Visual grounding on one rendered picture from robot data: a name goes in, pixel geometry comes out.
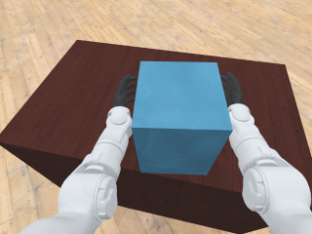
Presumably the pedestal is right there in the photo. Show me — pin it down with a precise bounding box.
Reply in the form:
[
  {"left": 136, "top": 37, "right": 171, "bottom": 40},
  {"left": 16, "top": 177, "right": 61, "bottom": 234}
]
[{"left": 0, "top": 40, "right": 312, "bottom": 234}]

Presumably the robot left upper arm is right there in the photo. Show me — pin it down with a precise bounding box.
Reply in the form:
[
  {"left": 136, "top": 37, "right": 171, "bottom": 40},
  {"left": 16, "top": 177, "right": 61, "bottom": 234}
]
[{"left": 19, "top": 173, "right": 118, "bottom": 234}]

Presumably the right robot hand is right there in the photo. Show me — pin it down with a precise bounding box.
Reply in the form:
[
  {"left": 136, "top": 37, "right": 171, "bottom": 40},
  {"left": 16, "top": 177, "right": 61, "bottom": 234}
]
[{"left": 219, "top": 72, "right": 244, "bottom": 108}]

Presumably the right robot forearm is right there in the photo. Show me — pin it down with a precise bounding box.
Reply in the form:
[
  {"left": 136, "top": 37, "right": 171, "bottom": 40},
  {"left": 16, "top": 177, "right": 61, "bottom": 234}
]
[{"left": 228, "top": 103, "right": 311, "bottom": 206}]

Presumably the left robot hand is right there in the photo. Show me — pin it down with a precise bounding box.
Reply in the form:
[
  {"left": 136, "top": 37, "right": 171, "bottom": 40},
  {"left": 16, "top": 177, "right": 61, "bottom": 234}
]
[{"left": 112, "top": 74, "right": 138, "bottom": 108}]

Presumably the carton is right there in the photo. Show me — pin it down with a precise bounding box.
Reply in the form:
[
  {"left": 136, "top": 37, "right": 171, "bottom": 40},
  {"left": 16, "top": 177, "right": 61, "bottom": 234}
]
[{"left": 131, "top": 60, "right": 233, "bottom": 176}]

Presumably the robot right upper arm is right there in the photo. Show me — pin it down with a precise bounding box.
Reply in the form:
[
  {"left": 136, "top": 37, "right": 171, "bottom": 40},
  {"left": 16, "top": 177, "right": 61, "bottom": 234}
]
[{"left": 242, "top": 166, "right": 312, "bottom": 234}]

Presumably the left robot forearm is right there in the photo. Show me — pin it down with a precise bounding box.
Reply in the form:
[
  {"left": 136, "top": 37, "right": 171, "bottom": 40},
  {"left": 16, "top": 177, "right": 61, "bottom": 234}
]
[{"left": 58, "top": 106, "right": 133, "bottom": 209}]

